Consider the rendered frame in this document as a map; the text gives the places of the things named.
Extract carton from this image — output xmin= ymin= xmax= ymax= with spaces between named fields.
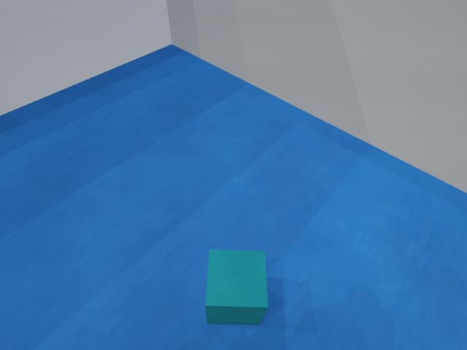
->
xmin=205 ymin=249 xmax=268 ymax=325

